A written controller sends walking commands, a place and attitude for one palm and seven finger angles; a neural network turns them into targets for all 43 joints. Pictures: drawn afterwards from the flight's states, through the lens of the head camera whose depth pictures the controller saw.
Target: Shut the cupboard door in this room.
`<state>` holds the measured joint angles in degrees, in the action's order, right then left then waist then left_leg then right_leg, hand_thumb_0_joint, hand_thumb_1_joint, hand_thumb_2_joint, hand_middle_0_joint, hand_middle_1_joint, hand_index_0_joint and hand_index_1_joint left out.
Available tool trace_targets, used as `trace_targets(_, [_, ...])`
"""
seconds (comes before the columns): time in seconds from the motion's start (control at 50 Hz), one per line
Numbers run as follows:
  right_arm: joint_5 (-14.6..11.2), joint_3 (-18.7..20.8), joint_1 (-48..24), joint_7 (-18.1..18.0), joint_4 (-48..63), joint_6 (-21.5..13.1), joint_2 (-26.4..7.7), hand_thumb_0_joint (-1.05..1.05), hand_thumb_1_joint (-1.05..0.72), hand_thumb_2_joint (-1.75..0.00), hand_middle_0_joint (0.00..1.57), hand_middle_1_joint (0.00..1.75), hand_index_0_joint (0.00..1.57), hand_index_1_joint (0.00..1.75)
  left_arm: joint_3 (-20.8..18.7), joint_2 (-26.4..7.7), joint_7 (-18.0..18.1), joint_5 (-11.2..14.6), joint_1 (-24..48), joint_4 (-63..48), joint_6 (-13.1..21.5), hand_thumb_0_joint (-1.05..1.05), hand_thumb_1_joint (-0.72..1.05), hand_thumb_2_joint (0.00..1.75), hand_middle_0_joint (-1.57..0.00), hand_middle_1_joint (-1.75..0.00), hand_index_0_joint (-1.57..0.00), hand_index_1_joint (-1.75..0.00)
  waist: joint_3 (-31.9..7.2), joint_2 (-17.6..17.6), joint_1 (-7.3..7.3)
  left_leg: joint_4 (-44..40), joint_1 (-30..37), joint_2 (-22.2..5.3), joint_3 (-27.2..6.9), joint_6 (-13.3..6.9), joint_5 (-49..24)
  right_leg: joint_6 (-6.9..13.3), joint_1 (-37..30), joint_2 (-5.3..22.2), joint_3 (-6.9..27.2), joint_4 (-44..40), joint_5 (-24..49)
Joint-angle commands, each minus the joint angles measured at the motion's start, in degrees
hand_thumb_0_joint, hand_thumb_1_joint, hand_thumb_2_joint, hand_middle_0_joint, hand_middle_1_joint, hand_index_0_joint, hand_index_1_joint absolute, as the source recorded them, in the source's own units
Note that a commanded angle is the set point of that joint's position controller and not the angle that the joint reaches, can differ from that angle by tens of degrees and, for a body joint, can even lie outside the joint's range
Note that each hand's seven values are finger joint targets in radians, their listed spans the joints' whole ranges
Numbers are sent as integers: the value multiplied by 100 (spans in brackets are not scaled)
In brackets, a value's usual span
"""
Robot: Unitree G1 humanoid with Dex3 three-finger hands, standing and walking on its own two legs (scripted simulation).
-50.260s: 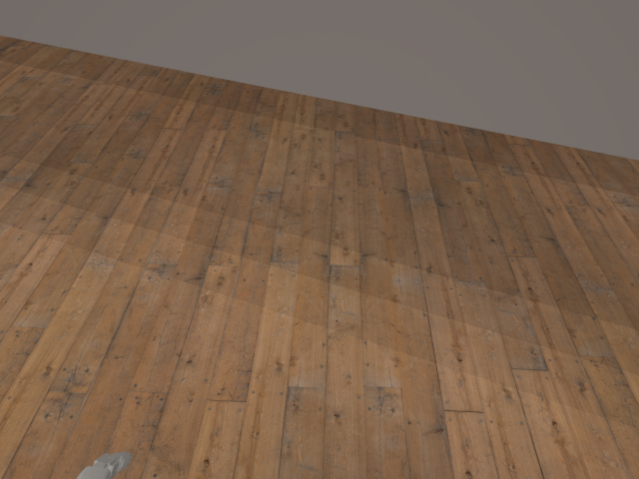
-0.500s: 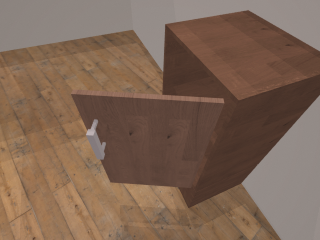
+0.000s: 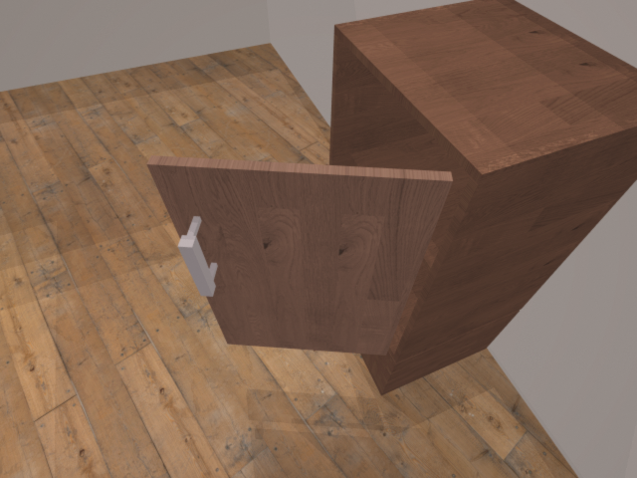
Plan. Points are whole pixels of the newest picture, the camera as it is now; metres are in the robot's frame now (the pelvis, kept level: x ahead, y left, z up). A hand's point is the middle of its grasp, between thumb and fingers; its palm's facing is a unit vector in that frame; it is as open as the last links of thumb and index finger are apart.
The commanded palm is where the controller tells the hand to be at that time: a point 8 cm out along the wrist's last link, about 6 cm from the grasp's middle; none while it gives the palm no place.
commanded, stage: come to a stop and stand still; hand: left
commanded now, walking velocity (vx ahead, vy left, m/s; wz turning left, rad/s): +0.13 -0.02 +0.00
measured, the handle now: (202, 257) +0.43 +0.22 -0.04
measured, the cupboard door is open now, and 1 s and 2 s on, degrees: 63 63 63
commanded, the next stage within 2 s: look again from close up in 0.94 s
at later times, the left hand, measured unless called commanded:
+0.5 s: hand out of the picture +0.00 +0.16 -0.17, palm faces +0.04 -0.99 -0.15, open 7.3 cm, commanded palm none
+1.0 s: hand out of the picture +0.03 +0.15 -0.17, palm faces +0.05 -0.98 -0.17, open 7.3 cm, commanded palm none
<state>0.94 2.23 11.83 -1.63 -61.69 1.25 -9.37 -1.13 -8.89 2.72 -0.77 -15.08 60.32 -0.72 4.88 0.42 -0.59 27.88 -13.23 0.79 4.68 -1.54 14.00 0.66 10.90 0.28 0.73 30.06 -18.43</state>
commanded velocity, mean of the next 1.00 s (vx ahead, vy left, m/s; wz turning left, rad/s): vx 0.02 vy -0.01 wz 0.00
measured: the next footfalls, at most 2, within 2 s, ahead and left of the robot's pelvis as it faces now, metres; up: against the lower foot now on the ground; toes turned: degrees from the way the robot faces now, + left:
none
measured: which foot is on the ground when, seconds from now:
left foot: down 0.00-1.00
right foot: down 0.00-1.00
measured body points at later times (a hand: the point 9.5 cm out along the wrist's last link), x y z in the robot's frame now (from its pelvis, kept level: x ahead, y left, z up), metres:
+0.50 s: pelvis +0.03 +0.00 +0.01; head +0.06 +0.01 +0.45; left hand -0.01 +0.21 -0.16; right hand +0.01 -0.20 -0.15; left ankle +0.01 +0.10 -0.74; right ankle -0.03 -0.11 -0.74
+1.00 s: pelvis +0.04 -0.01 +0.01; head +0.07 -0.01 +0.46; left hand +0.03 +0.20 -0.16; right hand +0.05 -0.23 -0.15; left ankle +0.01 +0.10 -0.74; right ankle -0.03 -0.11 -0.74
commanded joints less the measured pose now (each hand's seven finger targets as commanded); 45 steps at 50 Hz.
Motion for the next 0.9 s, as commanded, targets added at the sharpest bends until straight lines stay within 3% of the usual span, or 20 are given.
trace_targets(0.0, [-3, 17, 442, 22, 144, -118, -410, 0, -90, -90, 20, 30, 20, 30, -51, -574, -4, -34, -136, -314, 84, 0, 90, 90, -20, -30, -20, -30, -124, 203, 73, -630, 441, -627, -737, -4, -314, 241, 751, 633, 642, -779, 280])
trace_targets(0.02, [-3, 3, 391, 30, 116, -143, -436, 0, -90, -90, 20, 30, 20, 30, -22, -518, -22, -46, -207, -262, 93, 0, 90, 90, -20, -30, -20, -30, -59, 174, 27, -856, 331, -684, -850, -70, 108, 164, 664, 517, 540, -909, -146])
trace_targets(0.12, [35, -36, 481, 61, -9, -194, -521, 0, -90, -90, 20, 30, 20, 30, 6, -450, -99, -73, -439, -84, 106, 0, 90, 90, -20, -30, -20, -30, 128, -112, -11, -1391, -62, -719, -1098, -111, 1452, 125, 416, 319, 287, -822, -542])
trace_targets(0.18, [32, -24, 502, 58, -25, -227, -603, 0, -90, -90, 20, 30, 20, 30, 9, -387, -128, -77, -553, -33, 119, 0, 90, 90, -20, -30, -20, -30, 67, -442, -27, -1707, -95, -925, -1334, -193, 1786, 115, 360, 243, 53, -488, -295])
trace_targets(0.24, [5, -48, 528, 27, -51, -278, -546, 0, -90, -90, 20, 30, 20, 30, 37, -329, -128, -73, -635, 48, 154, 0, 90, 90, -20, -30, -20, -30, 150, -391, -64, -1657, -100, -951, -1285, -231, 1216, 96, 262, 305, 66, -558, 199])
trace_targets(0.32, [-32, -118, 709, -26, -165, -365, -337, 0, -90, -90, 20, 30, 20, 30, 57, -340, -85, -21, -749, 187, 238, 0, 90, 90, -20, -30, -20, -30, -153, 47, -9, -900, 485, -665, -754, -132, -1012, 99, 73, 490, 327, -855, 1260])
trace_targets(0.38, [-39, -151, 840, -62, -286, -395, -319, 0, -90, -90, 20, 30, 20, 30, 65, -340, -40, 16, -772, 266, 271, 0, 90, 90, -20, -30, -20, -30, -495, 136, 32, -664, 833, -660, -653, -90, -1930, 90, -117, 547, 332, -826, 1826])
trace_targets(0.52, [-49, -171, 833, -100, -429, -367, -202, 0, -90, -90, 20, 30, 20, 30, 62, -282, 2, 5, -872, 352, 259, 0, 90, 90, -20, -30, -20, -30, -199, 92, 18, -669, 779, -639, -600, -60, -1934, 101, -156, 556, 312, -895, 2056])
trace_targets(0.6, [-42, -172, 828, -113, -464, -368, -197, 0, -90, -90, 20, 30, 20, 30, 60, -282, 17, 13, -899, 366, 267, 0, 90, 90, -20, -30, -20, -30, -321, 67, 15, -641, 886, -645, -588, -43, -2092, 112, -243, 586, 304, -878, 2314])
trace_targets(0.74, [-38, -169, 738, -122, -456, -338, -194, 0, -90, -90, 20, 30, 20, 30, 55, -298, 22, 9, -870, 344, 260, 0, 90, 90, -20, -30, -20, -30, -110, 12, 1, -675, 797, -627, -582, -16, -1925, 121, -229, 599, 322, -952, 2405])
trace_targets(0.88, [-27, -157, 684, -125, -411, -335, -277, 0, -90, -90, 20, 30, 20, 30, 33, -369, 16, 12, -797, 311, 271, 0, 90, 90, -20, -30, -20, -30, -300, 35, 22, -670, 913, -645, -568, 8, -2054, 133, -355, 616, 338, -952, 2659])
